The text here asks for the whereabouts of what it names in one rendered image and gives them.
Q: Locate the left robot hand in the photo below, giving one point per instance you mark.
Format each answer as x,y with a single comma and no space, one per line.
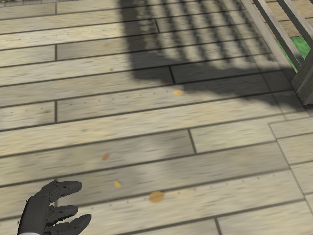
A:
41,218

